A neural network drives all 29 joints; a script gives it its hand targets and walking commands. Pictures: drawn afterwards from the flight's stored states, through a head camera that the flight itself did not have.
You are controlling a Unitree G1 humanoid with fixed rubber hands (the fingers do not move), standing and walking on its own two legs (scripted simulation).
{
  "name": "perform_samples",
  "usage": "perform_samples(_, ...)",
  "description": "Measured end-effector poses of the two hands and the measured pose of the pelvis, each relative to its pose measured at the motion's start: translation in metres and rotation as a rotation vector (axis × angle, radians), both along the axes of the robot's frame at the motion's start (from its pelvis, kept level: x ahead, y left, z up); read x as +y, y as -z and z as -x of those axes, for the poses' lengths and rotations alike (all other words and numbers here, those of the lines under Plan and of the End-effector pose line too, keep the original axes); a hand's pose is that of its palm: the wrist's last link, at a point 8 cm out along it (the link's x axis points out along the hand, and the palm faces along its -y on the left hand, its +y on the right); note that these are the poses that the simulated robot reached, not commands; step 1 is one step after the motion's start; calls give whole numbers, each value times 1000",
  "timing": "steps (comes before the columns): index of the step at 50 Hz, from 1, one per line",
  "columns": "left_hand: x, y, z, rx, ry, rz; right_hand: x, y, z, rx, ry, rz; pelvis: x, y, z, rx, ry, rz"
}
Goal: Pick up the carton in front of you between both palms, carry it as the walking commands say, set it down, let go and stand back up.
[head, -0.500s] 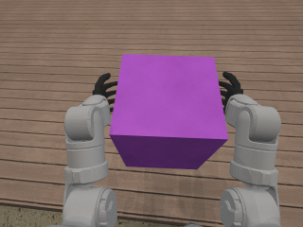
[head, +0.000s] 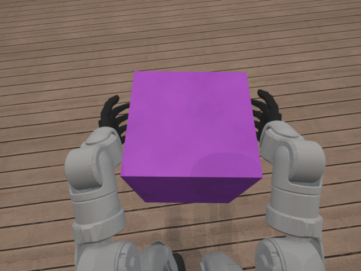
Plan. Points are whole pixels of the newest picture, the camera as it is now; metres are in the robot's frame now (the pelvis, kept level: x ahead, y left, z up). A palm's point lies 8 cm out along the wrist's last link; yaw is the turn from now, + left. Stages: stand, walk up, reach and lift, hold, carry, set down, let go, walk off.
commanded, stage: carry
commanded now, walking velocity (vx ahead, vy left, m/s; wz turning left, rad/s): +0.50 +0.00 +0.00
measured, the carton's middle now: (188, 146) +0.36 -0.04 +0.05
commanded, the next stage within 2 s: none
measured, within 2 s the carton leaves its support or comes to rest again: neither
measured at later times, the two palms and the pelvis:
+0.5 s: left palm out of the picture +0.68 +0.15 +0.23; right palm out of the picture +0.71 -0.15 +0.23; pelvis +0.33 -0.03 +0.05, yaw +2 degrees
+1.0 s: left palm out of the picture +0.92 +0.18 +0.14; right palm out of the picture +0.92 -0.12 +0.14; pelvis +0.66 +0.03 +0.07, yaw +0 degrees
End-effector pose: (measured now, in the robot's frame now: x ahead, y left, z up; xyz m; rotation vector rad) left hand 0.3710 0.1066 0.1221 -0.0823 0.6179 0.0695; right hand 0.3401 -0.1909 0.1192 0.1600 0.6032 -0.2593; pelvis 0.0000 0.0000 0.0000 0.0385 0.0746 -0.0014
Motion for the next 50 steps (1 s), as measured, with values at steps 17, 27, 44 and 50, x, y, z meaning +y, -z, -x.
perform_samples(17,30,-129,-216,-123,-86,-16,28,-147,-253,-118,-130,70,-17,-55,-237,4,-20,57)
perform_samples(27,45,-100,-325,57,-192,-26,45,-104,-389,53,-195,-15,-33,-61,-352,7,-45,36)
perform_samples(44,67,-15,-500,78,-108,-21,65,-20,-537,78,-125,41,21,-54,-589,19,-14,11)
perform_samples(50,72,-17,-546,134,-71,-46,70,-24,-577,137,-126,62,29,-72,-660,25,3,44)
